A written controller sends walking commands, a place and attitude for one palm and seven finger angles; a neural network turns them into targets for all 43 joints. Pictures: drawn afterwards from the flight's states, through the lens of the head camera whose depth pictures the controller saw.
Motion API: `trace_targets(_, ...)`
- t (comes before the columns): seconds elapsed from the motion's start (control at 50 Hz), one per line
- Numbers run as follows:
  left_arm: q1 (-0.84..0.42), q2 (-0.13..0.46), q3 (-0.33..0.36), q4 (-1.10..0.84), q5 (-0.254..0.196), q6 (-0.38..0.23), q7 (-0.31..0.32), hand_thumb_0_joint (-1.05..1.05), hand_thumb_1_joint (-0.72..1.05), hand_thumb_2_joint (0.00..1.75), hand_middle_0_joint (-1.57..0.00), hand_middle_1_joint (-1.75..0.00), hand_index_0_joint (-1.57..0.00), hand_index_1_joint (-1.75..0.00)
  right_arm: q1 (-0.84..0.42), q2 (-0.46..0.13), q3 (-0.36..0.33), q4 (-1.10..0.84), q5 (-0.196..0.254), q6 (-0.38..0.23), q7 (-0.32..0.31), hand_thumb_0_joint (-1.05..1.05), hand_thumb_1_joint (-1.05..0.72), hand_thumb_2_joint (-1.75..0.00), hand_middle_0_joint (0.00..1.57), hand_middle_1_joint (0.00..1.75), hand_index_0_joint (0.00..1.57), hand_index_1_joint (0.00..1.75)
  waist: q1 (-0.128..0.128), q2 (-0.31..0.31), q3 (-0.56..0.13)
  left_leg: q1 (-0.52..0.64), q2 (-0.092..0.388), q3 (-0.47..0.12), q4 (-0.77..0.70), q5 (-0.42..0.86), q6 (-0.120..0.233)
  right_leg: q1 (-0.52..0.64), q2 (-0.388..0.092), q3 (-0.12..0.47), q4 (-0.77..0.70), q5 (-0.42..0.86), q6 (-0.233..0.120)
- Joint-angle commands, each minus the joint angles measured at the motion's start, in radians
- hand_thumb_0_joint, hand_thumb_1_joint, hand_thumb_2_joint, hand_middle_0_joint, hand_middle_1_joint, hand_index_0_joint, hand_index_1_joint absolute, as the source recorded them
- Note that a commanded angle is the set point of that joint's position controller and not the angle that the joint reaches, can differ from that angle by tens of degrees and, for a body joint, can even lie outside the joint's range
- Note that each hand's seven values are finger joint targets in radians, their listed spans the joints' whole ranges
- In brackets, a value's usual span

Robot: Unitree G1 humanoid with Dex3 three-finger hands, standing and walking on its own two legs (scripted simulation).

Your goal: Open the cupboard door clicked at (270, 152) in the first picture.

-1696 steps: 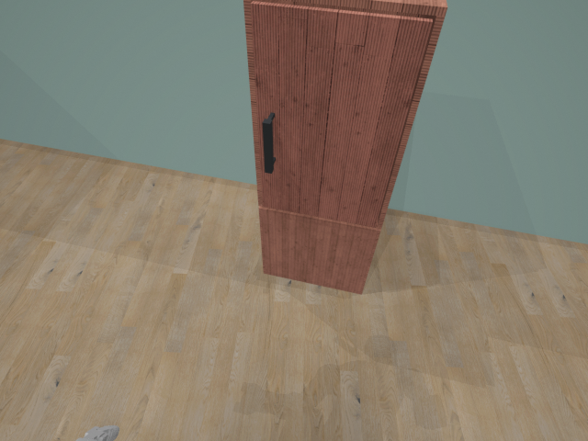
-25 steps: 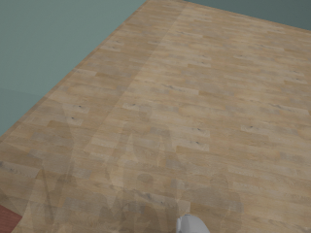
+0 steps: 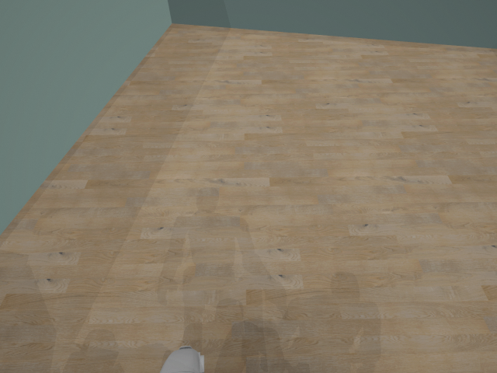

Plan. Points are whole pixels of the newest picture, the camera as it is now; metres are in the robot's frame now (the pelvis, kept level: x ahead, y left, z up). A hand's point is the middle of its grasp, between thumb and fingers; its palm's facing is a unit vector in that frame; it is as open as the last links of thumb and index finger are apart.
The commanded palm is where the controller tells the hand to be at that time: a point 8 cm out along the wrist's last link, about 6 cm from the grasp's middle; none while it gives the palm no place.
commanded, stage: walk to a spot facing it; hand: left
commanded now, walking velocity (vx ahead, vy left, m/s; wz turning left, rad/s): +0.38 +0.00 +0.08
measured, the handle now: out of the picture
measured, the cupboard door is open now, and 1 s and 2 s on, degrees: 50 50 50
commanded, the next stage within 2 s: turn to face it in 0.44 s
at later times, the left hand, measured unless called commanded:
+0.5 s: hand (153, 320) +0.25 +0.21 -0.18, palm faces +0.08 -0.99 -0.13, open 7.4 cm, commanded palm none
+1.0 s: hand (183, 212) +0.51 +0.18 -0.16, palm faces +0.20 -0.96 -0.20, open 7.2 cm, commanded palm none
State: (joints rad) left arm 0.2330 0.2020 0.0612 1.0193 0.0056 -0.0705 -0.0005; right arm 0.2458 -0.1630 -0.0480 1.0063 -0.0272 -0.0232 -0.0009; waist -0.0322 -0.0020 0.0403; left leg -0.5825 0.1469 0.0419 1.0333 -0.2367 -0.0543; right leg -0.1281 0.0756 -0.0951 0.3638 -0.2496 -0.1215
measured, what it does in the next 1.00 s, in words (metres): walks ahead: left foot, then right foot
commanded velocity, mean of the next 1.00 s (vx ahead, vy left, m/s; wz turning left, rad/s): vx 0.17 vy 0.00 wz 0.27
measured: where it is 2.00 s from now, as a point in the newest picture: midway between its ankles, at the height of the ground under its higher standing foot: (264, 308)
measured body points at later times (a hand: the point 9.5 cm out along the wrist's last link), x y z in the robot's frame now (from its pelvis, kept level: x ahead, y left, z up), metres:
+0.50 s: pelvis +0.26 +0.04 +0.00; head +0.29 +0.06 +0.44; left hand +0.25 +0.26 -0.17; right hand +0.29 -0.19 -0.15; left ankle +0.26 +0.11 -0.74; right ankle +0.24 -0.10 -0.64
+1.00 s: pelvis +0.42 -0.01 -0.01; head +0.45 +0.00 +0.44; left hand +0.50 +0.23 -0.15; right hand +0.49 -0.25 -0.16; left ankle +0.39 +0.13 -0.67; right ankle +0.45 -0.10 -0.74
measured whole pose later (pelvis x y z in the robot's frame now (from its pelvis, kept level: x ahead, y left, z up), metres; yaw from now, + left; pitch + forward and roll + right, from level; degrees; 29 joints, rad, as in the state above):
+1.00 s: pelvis +0.42 -0.01 -0.01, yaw +12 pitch +0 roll +1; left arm 0.11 0.16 0.05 0.94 0.02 -0.02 0.03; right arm 0.23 -0.19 -0.07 1.02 -0.02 0.04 0.00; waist -0.05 -0.03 0.07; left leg -0.53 0.09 0.08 1.09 -0.43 -0.06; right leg -0.27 -0.12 -0.25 0.53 -0.26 -0.03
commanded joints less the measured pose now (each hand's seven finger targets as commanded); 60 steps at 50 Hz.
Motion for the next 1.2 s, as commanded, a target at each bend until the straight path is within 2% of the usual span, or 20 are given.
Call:
trace_targets(0.0,0.130,0.056,-0.001,0.014,0.000,-0.034,0.002,0.00,0.90,0.90,-0.20,-0.30,-0.20,-0.30,-0.014,-0.059,-0.011,-0.041,0.006,-0.001,0.010,0.00,-0.90,-0.90,0.20,0.30,0.20,0.30,0.029,-0.079,0.035,-0.093,-0.004,-0.010,-0.062,0.084,0.001,0.066,-0.287,0.195,-0.177,0.400,-0.029)
trace_targets(0.16,0.259,0.073,-0.016,0.091,0.011,-0.034,0.025,0.00,0.90,0.90,-0.20,-0.30,-0.20,-0.30,-0.243,-0.055,0.000,-0.084,0.014,-0.020,0.026,0.00,-0.90,-0.90,0.20,0.30,0.20,0.30,0.069,-0.078,0.087,-0.069,-0.084,0.069,-0.306,0.031,0.049,0.242,-0.309,0.150,-0.090,0.803,-0.005)
trace_targets(0.24,0.221,0.116,-0.010,0.095,0.008,-0.039,0.026,0.00,0.90,0.90,-0.20,-0.30,-0.20,-0.30,-0.017,-0.087,-0.007,-0.007,0.007,-0.036,0.002,0.00,-0.90,-0.90,0.20,0.30,0.20,0.30,-0.055,-0.103,-0.035,0.300,-0.212,0.156,-0.451,0.032,0.120,0.195,-0.273,0.060,0.210,1.177,0.038)
trace_targets(0.26,0.191,0.112,-0.010,0.086,0.004,-0.039,0.023,0.00,0.90,0.90,-0.20,-0.30,-0.20,-0.30,0.143,-0.139,-0.024,0.040,-0.001,-0.038,-0.004,0.00,-0.90,-0.90,0.20,0.30,0.20,0.30,-0.129,-0.064,-0.110,0.576,-0.140,0.072,-0.489,0.143,0.159,0.008,-0.257,0.047,0.423,0.987,0.059)
trace_targets(0.28,0.227,0.063,-0.014,0.057,-0.012,-0.038,0.014,0.00,0.90,0.90,-0.20,-0.30,-0.20,-0.30,0.279,-0.249,-0.051,0.059,-0.021,-0.043,-0.015,0.00,-0.90,-0.90,0.20,0.30,0.20,0.30,-0.156,0.135,-0.253,0.833,0.153,-0.337,-0.509,0.233,0.291,-0.272,-0.129,-0.005,0.766,0.453,0.102)
trace_targets(0.3,0.198,0.033,-0.028,0.021,-0.016,-0.044,0.009,0.00,0.90,0.90,-0.20,-0.30,-0.20,-0.30,0.330,-0.280,-0.051,0.062,-0.005,-0.035,-0.022,0.00,-0.90,-0.90,0.20,0.30,0.20,0.30,-0.127,0.208,-0.312,0.892,0.331,-0.599,-0.641,0.409,0.393,-0.422,-0.045,0.061,1.031,-0.242,0.089)
trace_targets(0.36,0.090,0.028,-0.009,0.012,0.015,-0.014,0.002,0.00,0.90,0.90,-0.20,-0.30,-0.20,-0.30,0.098,-0.145,-0.019,0.010,0.006,-0.049,-0.027,0.00,-0.90,-0.90,0.20,0.30,0.20,0.30,-0.014,0.062,0.017,0.446,0.230,-0.331,-0.778,0.121,0.272,-0.504,-0.171,0.139,1.046,-0.100,0.103)
trace_targets(0.48,0.140,-0.038,-0.009,0.033,0.025,0.047,-0.014,0.00,0.90,0.90,-0.20,-0.30,-0.20,-0.30,0.117,-0.097,0.001,0.035,0.015,-0.072,-0.026,0.00,-0.90,-0.90,0.20,0.30,0.20,0.30,0.066,0.085,0.004,0.366,0.087,0.008,-0.822,0.400,0.189,-0.427,-0.187,0.082,0.782,0.077,0.136)
trace_targets(0.62,-0.062,-0.012,-0.023,-0.032,0.015,0.035,-0.010,0.00,0.90,0.90,-0.20,-0.30,-0.20,-0.30,0.226,-0.099,0.017,0.082,0.012,-0.050,-0.029,0.00,-0.90,-0.90,0.20,0.30,0.20,0.30,0.017,0.091,0.055,0.377,0.066,0.001,-0.732,0.673,0.182,-0.280,-0.133,-0.009,0.346,0.175,0.129)
trace_targets(0.7,0.001,0.058,-0.009,-0.039,0.013,0.023,-0.001,0.00,0.90,0.90,-0.20,-0.30,-0.20,-0.30,0.206,-0.122,0.005,0.076,0.016,-0.027,-0.031,0.00,-0.90,-0.90,0.20,0.30,0.20,0.30,0.062,0.102,-0.022,0.395,0.050,-0.050,-0.530,0.628,0.140,-0.081,-0.119,-0.009,0.184,0.218,0.131)
trace_targets(0.72,0.084,0.108,0.008,-0.019,0.014,0.013,0.006,0.00,0.90,0.90,-0.20,-0.30,-0.20,-0.30,0.194,-0.114,0.001,0.062,0.023,-0.025,-0.029,0.00,-0.90,-0.90,0.20,0.30,0.20,0.30,0.098,0.026,-0.097,0.276,0.007,-0.026,-0.394,0.485,0.102,0.124,-0.198,0.060,0.193,0.542,0.110)
trace_targets(0.76,0.248,0.243,0.036,0.005,0.011,0.007,0.023,0.00,0.90,0.90,-0.20,-0.30,-0.20,-0.30,0.240,-0.089,-0.006,0.030,0.040,-0.018,-0.029,0.00,-0.90,-0.90,0.20,0.30,0.20,0.30,0.138,-0.247,-0.314,0.063,-0.159,0.030,0.151,-0.451,0.024,0.391,-0.639,0.373,0.130,1.135,-0.124)
trace_targets(0.82,0.065,0.144,0.017,-0.051,0.008,0.029,0.045,0.00,0.90,0.90,-0.20,-0.30,-0.20,-0.30,0.086,-0.071,-0.009,0.002,0.031,0.012,-0.017,0.00,-0.90,-0.90,0.20,0.30,0.20,0.30,0.091,-0.165,-0.190,-0.022,-0.058,-0.058,0.283,-0.323,0.009,0.183,-0.522,0.199,0.079,0.815,-0.081)
trace_targets(0.9,-0.070,0.108,0.013,-0.103,0.018,0.036,0.040,0.00,0.90,0.90,-0.20,-0.30,-0.20,-0.30,0.094,-0.029,-0.009,-0.003,0.015,0.061,0.005,0.00,-0.90,-0.90,0.20,0.30,0.20,0.30,0.000,-0.157,-0.079,0.112,-0.051,0.014,0.125,-0.195,-0.010,-0.133,-0.436,-0.014,-0.019,0.456,0.018)
trace_targets(1.08,-0.088,0.172,0.048,-0.140,0.026,0.059,0.024,0.00,0.90,0.90,-0.20,-0.30,-0.20,-0.30,-0.003,-0.108,-0.035,-0.110,0.008,0.057,0.025,0.00,-0.90,-0.90,0.20,0.30,0.20,0.30,-0.012,-0.110,-0.049,0.280,-0.090,0.103,-0.369,-0.074,0.001,-0.156,-0.459,-0.100,0.147,0.180,0.058)
trace_targets(1.1,-0.085,0.164,0.046,-0.145,0.019,0.066,0.020,0.00,0.90,0.90,-0.20,-0.30,-0.20,-0.30,0.051,-0.148,-0.044,-0.100,0.006,0.050,0.027,0.00,-0.90,-0.90,0.20,0.30,0.20,0.30,-0.042,-0.004,-0.087,0.402,-0.089,0.071,-0.502,0.036,0.008,-0.201,-0.426,-0.128,0.285,0.140,0.096)
trace_targets(1.12,-0.084,0.116,0.036,-0.174,0.009,0.073,0.013,0.00,0.90,0.90,-0.20,-0.30,-0.20,-0.30,0.110,-0.260,-0.069,-0.100,-0.003,0.039,0.021,0.00,-0.90,-0.90,0.20,0.30,0.20,0.30,-0.069,0.298,-0.120,0.490,0.113,-0.246,-0.630,0.272,0.109,-0.364,-0.291,-0.156,0.532,-0.172,0.174)
trace_targets(1.14,-0.143,0.079,0.017,-0.228,0.010,0.081,0.013,0.00,0.90,0.90,-0.20,-0.30,-0.20,-0.30,0.144,-0.345,-0.082,-0.107,-0.004,0.036,0.006,0.00,-0.90,-0.90,0.20,0.30,0.20,0.30,-0.089,0.408,-0.132,0.505,0.316,-0.529,-0.688,0.595,0.255,-0.526,-0.183,-0.047,0.745,-0.484,0.213)
trace_targets(1.16,-0.187,0.113,0.013,-0.245,0.020,0.088,0.015,0.00,0.90,0.90,-0.20,-0.30,-0.20,-0.30,0.140,-0.343,-0.078,-0.104,-0.001,0.040,0.000,0.00,-0.90,-0.90,0.20,0.30,0.20,0.30,-0.077,0.227,-0.121,0.474,0.334,-0.467,-0.675,0.525,0.287,-0.521,-0.211,0.064,0.829,-0.393,0.194)
trace_targets(1.18,-0.167,0.108,0.021,-0.238,0.021,0.086,0.013,0.00,0.90,0.90,-0.20,-0.30,-0.20,-0.30,0.073,-0.332,-0.072,-0.133,-0.004,0.033,-0.007,0.00,-0.90,-0.90,0.20,0.30,0.20,0.30,-0.043,0.188,-0.124,0.429,0.277,-0.434,-0.692,0.394,0.275,-0.521,-0.203,0.074,0.857,-0.328,0.196)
